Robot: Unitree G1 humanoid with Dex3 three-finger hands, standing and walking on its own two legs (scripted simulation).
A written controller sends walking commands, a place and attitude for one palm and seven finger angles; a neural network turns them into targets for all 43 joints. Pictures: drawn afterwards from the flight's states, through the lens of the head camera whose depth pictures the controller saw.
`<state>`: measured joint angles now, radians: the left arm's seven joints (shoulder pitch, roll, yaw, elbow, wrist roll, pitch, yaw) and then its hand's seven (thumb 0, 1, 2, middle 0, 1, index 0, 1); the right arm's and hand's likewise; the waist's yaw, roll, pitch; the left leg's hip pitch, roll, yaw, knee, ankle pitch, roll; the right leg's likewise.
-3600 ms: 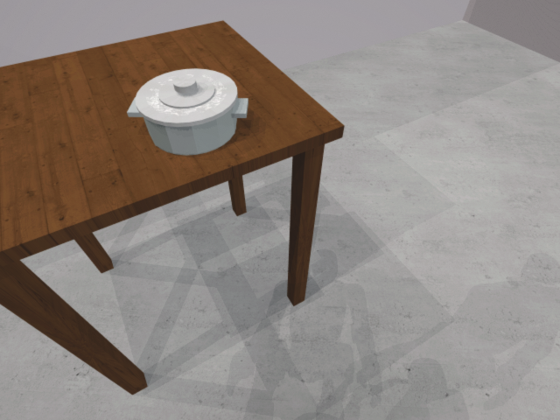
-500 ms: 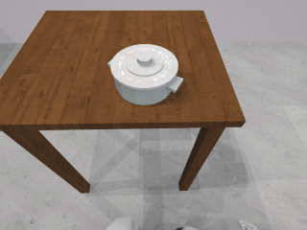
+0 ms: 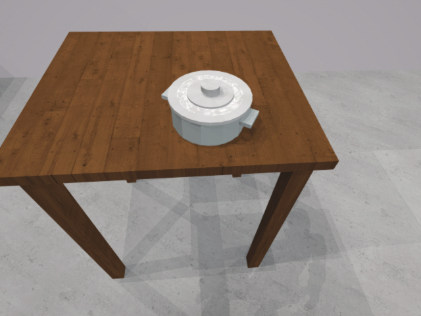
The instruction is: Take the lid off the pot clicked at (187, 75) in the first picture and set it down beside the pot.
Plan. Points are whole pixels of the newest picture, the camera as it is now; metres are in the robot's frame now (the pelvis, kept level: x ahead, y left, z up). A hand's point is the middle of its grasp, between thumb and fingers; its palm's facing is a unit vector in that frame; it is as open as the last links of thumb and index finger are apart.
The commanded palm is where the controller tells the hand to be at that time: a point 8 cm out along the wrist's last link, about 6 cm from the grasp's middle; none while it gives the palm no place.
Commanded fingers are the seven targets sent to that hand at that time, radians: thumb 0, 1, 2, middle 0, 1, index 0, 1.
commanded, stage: come to a stop and stand still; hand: left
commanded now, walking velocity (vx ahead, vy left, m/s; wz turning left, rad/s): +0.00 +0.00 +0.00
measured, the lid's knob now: (210, 86) +0.53 +0.03 +0.15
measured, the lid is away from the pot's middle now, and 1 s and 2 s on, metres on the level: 0.00 0.00 0.00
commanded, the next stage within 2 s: look again from close up in 0.34 s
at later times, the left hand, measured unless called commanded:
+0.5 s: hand out of the picture -0.02 +0.16 -0.18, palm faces +0.01 -0.98 -0.19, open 7.4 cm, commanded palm none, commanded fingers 0.00 0.90 0.90 -0.20 -0.30 -0.20 -0.30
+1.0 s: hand out of the picture +0.03 +0.16 -0.18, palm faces +0.02 -0.98 -0.21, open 7.4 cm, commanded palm none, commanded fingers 0.00 0.90 0.90 -0.20 -0.30 -0.20 -0.30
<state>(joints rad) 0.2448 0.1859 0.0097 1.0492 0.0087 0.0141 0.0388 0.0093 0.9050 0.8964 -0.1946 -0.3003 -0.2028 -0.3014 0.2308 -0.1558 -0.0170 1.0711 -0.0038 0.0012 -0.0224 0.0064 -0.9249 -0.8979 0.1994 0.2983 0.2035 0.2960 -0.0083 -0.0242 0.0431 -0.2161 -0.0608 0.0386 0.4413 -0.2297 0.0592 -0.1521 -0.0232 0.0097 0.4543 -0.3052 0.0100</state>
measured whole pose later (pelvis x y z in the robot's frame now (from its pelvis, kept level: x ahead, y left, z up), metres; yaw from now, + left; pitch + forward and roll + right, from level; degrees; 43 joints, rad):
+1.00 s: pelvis +0.01 -0.01 -0.01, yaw +0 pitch +0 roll +0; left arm 0.28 0.17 0.00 1.03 0.01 -0.01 0.05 0.01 0.90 0.90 -0.20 -0.30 -0.20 -0.30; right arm 0.24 -0.17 0.00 1.06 -0.01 -0.02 -0.02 0.01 -0.92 -0.90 0.20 0.30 0.20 0.30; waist 0.00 -0.01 0.01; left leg -0.24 -0.03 0.03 0.54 -0.29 0.04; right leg -0.16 0.01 0.00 0.52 -0.36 -0.01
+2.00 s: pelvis +0.03 -0.04 -0.01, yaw +3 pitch +2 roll +0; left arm 0.31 0.18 0.03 1.02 0.02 0.01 0.02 0.01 0.90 0.90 -0.19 -0.30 -0.20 -0.30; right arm 0.28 -0.14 -0.03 1.08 -0.02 -0.01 -0.03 0.01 -0.91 -0.90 0.20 0.30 0.20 0.30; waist 0.00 -0.03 0.02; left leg -0.28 -0.01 -0.04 0.58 -0.33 0.00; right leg -0.16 0.04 -0.07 0.52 -0.39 -0.05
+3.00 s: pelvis +0.11 -0.16 -0.01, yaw +8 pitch -1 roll +0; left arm 0.22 0.19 0.04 0.95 0.01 0.05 0.04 0.01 0.91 0.90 -0.20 -0.30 -0.21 -0.30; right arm 0.18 -0.13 -0.03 0.95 -0.02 0.02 -0.02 0.01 -0.91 -0.90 0.20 0.30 0.20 0.30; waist 0.02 -0.05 0.09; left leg -0.29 -0.04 0.07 0.53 -0.23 0.08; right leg -0.31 -0.01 -0.01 0.78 -0.49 -0.01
